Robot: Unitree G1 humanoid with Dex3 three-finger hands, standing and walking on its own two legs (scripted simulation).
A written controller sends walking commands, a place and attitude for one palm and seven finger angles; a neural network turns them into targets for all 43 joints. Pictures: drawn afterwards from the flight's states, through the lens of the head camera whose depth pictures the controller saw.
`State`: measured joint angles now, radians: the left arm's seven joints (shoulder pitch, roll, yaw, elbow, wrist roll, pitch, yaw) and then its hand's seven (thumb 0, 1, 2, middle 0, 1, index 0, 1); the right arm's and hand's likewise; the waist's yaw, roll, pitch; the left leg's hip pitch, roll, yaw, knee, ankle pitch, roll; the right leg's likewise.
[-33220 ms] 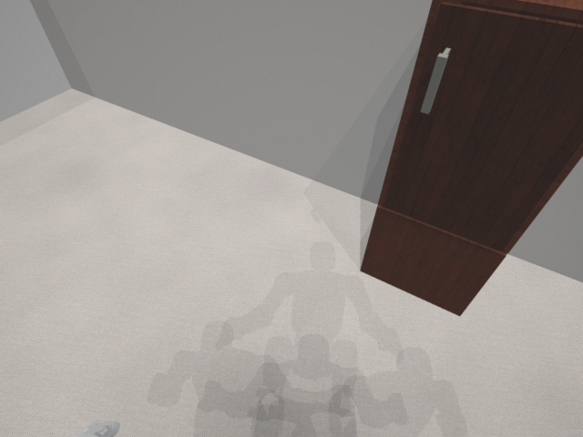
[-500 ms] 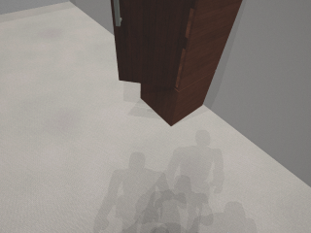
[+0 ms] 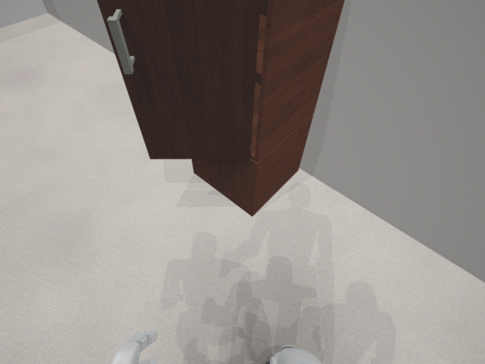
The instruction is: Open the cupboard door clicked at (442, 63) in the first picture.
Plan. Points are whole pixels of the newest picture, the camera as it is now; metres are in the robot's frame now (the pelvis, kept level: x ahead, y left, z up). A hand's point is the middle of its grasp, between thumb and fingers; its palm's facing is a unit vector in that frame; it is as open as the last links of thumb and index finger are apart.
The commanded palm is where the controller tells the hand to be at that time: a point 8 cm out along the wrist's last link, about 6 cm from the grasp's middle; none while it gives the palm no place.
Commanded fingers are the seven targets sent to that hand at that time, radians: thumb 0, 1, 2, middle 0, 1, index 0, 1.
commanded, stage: take the last steps up to it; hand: left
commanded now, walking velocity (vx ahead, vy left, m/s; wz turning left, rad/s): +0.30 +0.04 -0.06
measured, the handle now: (123, 42) +0.79 +0.28 +0.11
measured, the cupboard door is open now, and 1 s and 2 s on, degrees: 42 42 42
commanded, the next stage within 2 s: come to a stop and stand still in 0.32 s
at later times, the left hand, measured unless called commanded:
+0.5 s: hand out of the picture +0.15 +0.23 -0.19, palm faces +0.06 -0.98 -0.17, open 7.3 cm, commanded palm none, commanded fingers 0.00 0.90 0.90 -0.20 -0.30 -0.20 -0.30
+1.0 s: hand (156, 277) +0.31 +0.18 -0.15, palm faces -0.06 -0.95 -0.29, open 7.3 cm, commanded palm none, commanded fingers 0.00 0.90 0.90 -0.20 -0.30 -0.20 -0.30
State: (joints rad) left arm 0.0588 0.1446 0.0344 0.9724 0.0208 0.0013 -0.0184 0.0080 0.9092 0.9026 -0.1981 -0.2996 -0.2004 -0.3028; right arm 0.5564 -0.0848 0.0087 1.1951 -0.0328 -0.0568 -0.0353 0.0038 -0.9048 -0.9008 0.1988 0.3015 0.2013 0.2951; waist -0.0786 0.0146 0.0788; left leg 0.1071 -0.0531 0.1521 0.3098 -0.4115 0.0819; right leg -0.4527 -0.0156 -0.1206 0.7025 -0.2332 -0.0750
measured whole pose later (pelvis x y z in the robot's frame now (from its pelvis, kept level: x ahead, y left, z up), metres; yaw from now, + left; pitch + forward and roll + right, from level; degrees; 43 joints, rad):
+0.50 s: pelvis +0.20 +0.05 +0.00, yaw -2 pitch -1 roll +0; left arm 0.35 0.18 0.05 1.13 0.02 0.00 0.01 0.00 0.92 0.90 -0.20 -0.30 -0.20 -0.30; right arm 0.13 -0.19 -0.03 0.99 -0.04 -0.06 -0.01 0.01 -0.92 -0.90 0.19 0.30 0.20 0.29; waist 0.04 -0.05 0.07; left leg -0.36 0.04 0.13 0.60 -0.22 0.05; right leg -0.27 -0.06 -0.04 0.98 -0.53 0.00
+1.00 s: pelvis +0.21 -0.01 +0.00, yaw -3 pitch +1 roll +2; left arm 0.17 0.18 0.04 0.97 0.03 0.02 0.02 0.00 0.91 0.90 -0.20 -0.30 -0.20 -0.30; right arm 0.20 -0.25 -0.08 1.04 -0.02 0.08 -0.02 0.00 -0.91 -0.90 0.20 0.30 0.20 0.29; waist -0.03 0.05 0.07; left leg -0.43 0.04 0.02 0.87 -0.48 -0.05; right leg -0.24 -0.04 -0.04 0.57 -0.34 -0.02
